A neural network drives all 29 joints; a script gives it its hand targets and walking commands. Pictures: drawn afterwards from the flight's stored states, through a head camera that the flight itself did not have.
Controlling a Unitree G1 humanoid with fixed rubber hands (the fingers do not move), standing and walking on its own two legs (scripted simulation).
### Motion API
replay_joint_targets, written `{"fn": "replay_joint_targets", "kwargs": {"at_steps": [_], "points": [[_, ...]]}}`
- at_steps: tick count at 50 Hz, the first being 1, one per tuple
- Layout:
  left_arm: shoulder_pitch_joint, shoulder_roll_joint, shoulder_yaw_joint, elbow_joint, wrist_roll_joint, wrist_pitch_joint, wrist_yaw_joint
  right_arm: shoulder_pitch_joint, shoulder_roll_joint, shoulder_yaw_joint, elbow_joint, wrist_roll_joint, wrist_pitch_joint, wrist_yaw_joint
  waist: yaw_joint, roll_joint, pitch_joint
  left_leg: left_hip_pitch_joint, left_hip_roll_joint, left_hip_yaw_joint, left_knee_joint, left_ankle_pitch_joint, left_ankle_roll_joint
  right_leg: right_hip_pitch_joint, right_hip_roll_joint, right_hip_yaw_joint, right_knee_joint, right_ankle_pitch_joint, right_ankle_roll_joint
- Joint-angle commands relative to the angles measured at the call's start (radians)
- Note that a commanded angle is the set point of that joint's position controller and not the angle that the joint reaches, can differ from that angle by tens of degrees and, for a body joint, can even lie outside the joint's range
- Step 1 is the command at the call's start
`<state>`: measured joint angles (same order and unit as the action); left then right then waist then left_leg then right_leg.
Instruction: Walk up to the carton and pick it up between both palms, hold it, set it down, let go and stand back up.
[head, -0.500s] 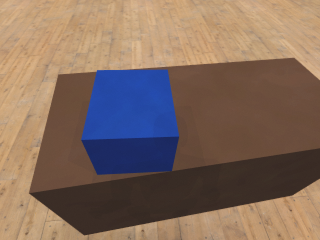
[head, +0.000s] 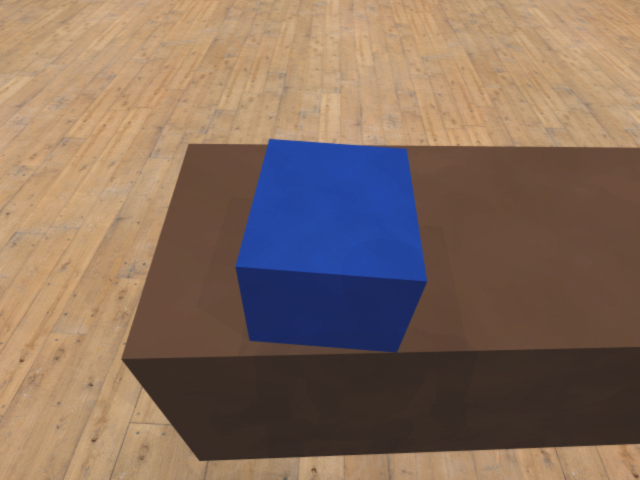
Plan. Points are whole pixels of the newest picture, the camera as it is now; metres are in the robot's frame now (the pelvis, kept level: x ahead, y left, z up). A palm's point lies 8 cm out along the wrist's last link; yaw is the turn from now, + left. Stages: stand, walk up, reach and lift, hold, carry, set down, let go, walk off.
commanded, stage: walk up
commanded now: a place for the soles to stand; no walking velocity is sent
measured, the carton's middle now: (330, 241) +0.50 -0.01 -0.01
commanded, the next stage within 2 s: none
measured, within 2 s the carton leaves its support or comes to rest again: neither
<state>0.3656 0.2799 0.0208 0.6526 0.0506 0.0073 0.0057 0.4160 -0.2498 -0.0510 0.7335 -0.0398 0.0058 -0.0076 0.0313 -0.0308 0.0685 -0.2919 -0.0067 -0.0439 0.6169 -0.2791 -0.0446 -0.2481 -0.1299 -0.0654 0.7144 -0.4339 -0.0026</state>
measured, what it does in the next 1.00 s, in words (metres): steps on the spot: right foot, then left foot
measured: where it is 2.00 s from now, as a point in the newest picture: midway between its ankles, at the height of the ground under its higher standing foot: outside the picture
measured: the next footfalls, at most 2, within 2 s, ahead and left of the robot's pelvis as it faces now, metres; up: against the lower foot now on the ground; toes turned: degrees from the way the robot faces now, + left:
right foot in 0.34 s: +0.09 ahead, -0.15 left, +0.00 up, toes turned +8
left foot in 0.72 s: +0.04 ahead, +0.05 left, +0.00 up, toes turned +11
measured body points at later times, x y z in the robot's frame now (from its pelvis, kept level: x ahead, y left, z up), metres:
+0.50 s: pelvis +0.02 -0.07 +0.01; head +0.07 -0.10 +0.45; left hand +0.14 +0.21 -0.08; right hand +0.15 -0.34 -0.12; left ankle -0.01 +0.09 -0.65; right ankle +0.10 -0.17 -0.72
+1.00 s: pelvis +0.01 -0.07 +0.01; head +0.02 -0.07 +0.46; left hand +0.08 +0.20 -0.10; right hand +0.12 -0.32 -0.10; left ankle -0.01 +0.05 -0.72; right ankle +0.09 -0.18 -0.72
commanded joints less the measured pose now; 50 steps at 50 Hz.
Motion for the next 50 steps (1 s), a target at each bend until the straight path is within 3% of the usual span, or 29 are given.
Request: {"fn": "replay_joint_targets", "kwargs": {"at_steps": [1,4,6,8,11,13,14,15,16,17,18,19,20,22,24,27,29,31,34,35,36,37,38,39,41,42,44,47,50], "points": [[0.002,0.105,0.031,-0.077,-0.017,0.044,-0.009,0.112,-0.242,-0.069,-0.107,-0.011,-0.031,-0.038,-0.093,0.158,0.066,0.037,0.389,-0.588,-0.337,-0.152,0.305,-0.328,0.043,0.086,0.362,-0.140,0.010],[-0.020,0.116,0.039,-0.080,-0.019,0.034,-0.003,0.066,-0.201,-0.048,-0.127,-0.006,-0.037,-0.046,-0.077,0.231,0.036,0.122,0.314,-0.367,-0.236,0.297,0.284,-0.330,0.014,0.113,0.304,-0.089,0.023],[-0.027,0.109,0.039,-0.076,-0.016,0.034,-0.012,0.030,-0.178,-0.038,-0.133,-0.006,-0.035,-0.048,-0.061,0.215,0.013,0.111,0.256,-0.239,-0.221,0.362,0.254,-0.284,0.035,0.088,0.283,-0.027,0.034],[-0.030,0.087,0.031,-0.075,-0.017,0.044,-0.016,0.006,-0.183,-0.030,-0.154,-0.011,-0.032,-0.046,-0.057,0.257,0.033,0.046,0.245,-0.193,-0.200,0.462,0.251,-0.217,0.039,0.074,0.201,0.037,0.035],[-0.033,0.085,0.028,-0.062,-0.025,0.030,-0.018,-0.061,-0.203,-0.026,-0.173,-0.003,-0.026,-0.034,-0.044,0.255,0.006,0.008,0.187,-0.098,-0.123,0.587,0.216,-0.096,0.084,0.020,0.070,0.112,0.029],[-0.009,0.084,0.032,-0.049,-0.026,0.019,-0.015,-0.093,-0.231,-0.025,-0.180,0.009,-0.015,-0.025,-0.020,0.211,-0.036,-0.013,0.162,-0.073,-0.054,0.503,0.185,0.013,0.123,-0.022,-0.069,0.242,0.016],[0.017,0.097,0.036,-0.041,-0.027,0.012,-0.013,-0.105,-0.237,-0.025,-0.185,0.019,-0.010,-0.020,0.006,0.156,-0.049,-0.046,0.143,-0.060,0.000,0.402,0.152,0.090,0.139,-0.043,-0.180,0.363,0.012],[0.025,0.149,0.048,-0.044,-0.023,0.003,-0.010,-0.079,-0.211,-0.019,-0.186,0.028,-0.009,-0.017,0.019,0.059,-0.084,-0.078,0.114,-0.040,0.086,0.278,0.107,0.163,0.100,0.010,-0.211,0.444,-0.004],[0.021,0.225,0.069,-0.061,-0.022,-0.002,-0.010,-0.042,-0.163,-0.004,-0.199,0.034,-0.009,-0.017,0.026,-0.114,-0.145,-0.119,0.040,0.021,0.261,0.052,0.054,0.199,-0.048,0.177,-0.235,0.558,-0.065],[-0.024,0.249,0.067,-0.086,-0.028,0.001,-0.013,-0.026,-0.123,0.009,-0.213,0.038,0.006,-0.023,0.002,-0.204,-0.152,-0.158,-0.030,0.060,0.404,-0.346,0.031,0.132,-0.203,0.398,-0.316,0.554,-0.175],[-0.053,0.252,0.070,-0.087,-0.037,0.012,-0.013,-0.015,-0.138,0.005,-0.211,0.037,0.028,-0.036,-0.001,-0.193,-0.148,-0.110,0.003,-0.019,0.516,-0.401,0.039,0.042,-0.234,0.427,-0.335,0.396,-0.252],[-0.094,0.241,0.072,-0.099,-0.040,0.018,-0.010,-0.030,-0.162,0.002,-0.211,0.034,0.036,-0.041,-0.005,-0.223,-0.098,-0.137,0.019,-0.031,0.558,-0.383,0.039,-0.009,-0.218,0.446,-0.356,0.293,-0.264],[-0.114,0.210,0.067,-0.105,-0.043,0.021,-0.009,-0.046,-0.172,-0.002,-0.200,0.024,0.035,-0.040,-0.009,-0.196,-0.044,-0.165,0.030,-0.038,0.578,-0.342,0.043,-0.035,-0.178,0.390,-0.362,0.270,-0.250],[-0.127,0.173,0.046,-0.104,-0.031,0.016,-0.002,-0.051,-0.168,-0.010,-0.169,0.014,0.030,-0.033,-0.024,-0.152,-0.046,-0.161,0.024,-0.021,0.538,-0.288,0.045,-0.021,-0.108,0.276,-0.319,0.400,-0.200],[-0.106,0.175,0.042,-0.102,-0.019,0.009,0.000,-0.053,-0.152,-0.010,-0.164,0.011,0.026,-0.026,-0.024,-0.127,-0.077,-0.150,0.023,0.007,0.463,-0.264,0.036,0.005,-0.089,0.259,-0.311,0.348,-0.182],[-0.063,0.181,0.047,-0.106,-0.016,0.004,0.011,-0.085,-0.140,-0.009,-0.169,0.013,0.028,-0.010,0.002,-0.113,-0.081,-0.146,0.021,0.034,0.315,-0.266,0.024,0.027,-0.086,0.303,-0.352,0.097,-0.187],[-0.046,0.187,0.050,-0.107,-0.017,0.005,0.018,-0.101,-0.135,-0.010,-0.173,0.018,0.032,-0.002,0.011,-0.116,-0.081,-0.120,0.021,0.042,0.221,-0.281,0.024,0.028,-0.097,0.326,-0.375,0.005,-0.187],[-0.051,0.193,0.050,-0.108,-0.019,0.011,0.019,-0.090,-0.126,-0.010,-0.169,0.026,0.028,0.001,0.002,-0.119,-0.077,-0.041,0.018,0.053,0.108,-0.241,0.031,-0.023,-0.104,0.320,-0.381,-0.020,-0.178],[-0.060,0.191,0.044,-0.107,-0.036,0.021,0.012,-0.017,-0.121,-0.017,-0.131,0.032,0.010,0.006,-0.046,-0.067,-0.075,0.166,0.001,0.083,-0.154,-0.016,0.062,-0.153,-0.072,0.256,-0.335,-0.083,-0.120],[-0.046,0.171,0.037,-0.110,-0.043,0.018,0.007,-0.012,-0.147,-0.026,-0.125,0.027,0.005,0.007,-0.043,-0.028,-0.066,0.215,0.030,0.040,-0.164,-0.007,0.083,-0.215,-0.053,0.239,-0.316,-0.092,-0.085],[-0.040,0.141,0.028,-0.122,-0.045,0.013,0.000,-0.021,-0.185,-0.035,-0.129,0.020,0.003,0.010,-0.040,0.059,-0.042,0.197,0.109,-0.085,-0.209,-0.124,0.121,-0.267,-0.009,0.201,-0.259,-0.084,-0.044],[-0.032,0.115,0.020,-0.133,-0.043,0.009,-0.006,-0.055,-0.207,-0.037,-0.142,0.019,0.002,0.012,-0.027,0.144,-0.003,0.104,0.214,-0.258,-0.313,-0.325,0.177,-0.282,0.062,0.145,-0.145,-0.029,-0.004],[-0.036,0.122,0.029,-0.112,-0.048,0.012,-0.007,-0.153,-0.219,-0.036,-0.159,0.032,-0.001,0.011,-0.024,0.186,0.054,-0.190,0.289,-0.320,-0.385,-0.528,0.232,-0.071,0.119,0.068,-0.035,0.047,-0.004],[-0.010,0.119,0.033,-0.103,-0.040,0.009,-0.009,-0.223,-0.201,-0.022,-0.170,0.029,-0.001,0.009,0.007,0.186,0.079,-0.324,0.264,-0.269,-0.391,-0.539,0.214,0.077,0.108,0.091,-0.025,0.030,-0.019],[-0.013,0.128,0.033,-0.097,-0.033,-0.011,-0.014,-0.221,-0.159,-0.003,-0.164,0.033,-0.008,0.011,0.014,0.148,0.074,-0.227,0.170,-0.102,-0.339,-0.351,0.121,0.063,0.079,0.124,-0.183,0.173,-0.028],[-0.008,0.138,0.035,-0.092,-0.032,-0.020,-0.015,-0.199,-0.166,-0.003,-0.155,0.034,-0.010,0.012,0.010,0.153,0.049,-0.149,0.145,-0.070,-0.305,-0.248,0.100,0.028,0.066,0.147,-0.193,0.230,-0.036],[-0.014,0.143,0.034,-0.097,-0.035,-0.032,-0.008,-0.164,-0.170,0.001,-0.145,0.035,-0.015,0.017,-0.008,0.136,0.014,-0.075,0.140,-0.063,-0.241,-0.111,0.099,0.013,0.060,0.158,-0.208,0.288,-0.040],[-0.023,0.151,0.035,-0.099,-0.039,-0.033,-0.004,-0.114,-0.167,0.004,-0.143,0.034,-0.009,0.022,-0.024,0.081,0.004,-0.056,0.120,-0.044,-0.225,-0.218,0.105,-0.040,0.039,0.203,-0.250,0.118,-0.045],[-0.019,0.152,0.032,-0.094,-0.043,-0.030,-0.006,-0.102,-0.165,0.010,-0.144,0.027,-0.007,0.018,-0.029,0.018,-0.004,0.025,0.110,-0.021,-0.178,-0.136,0.099,-0.105,0.026,0.234,-0.292,0.100,-0.051]]}}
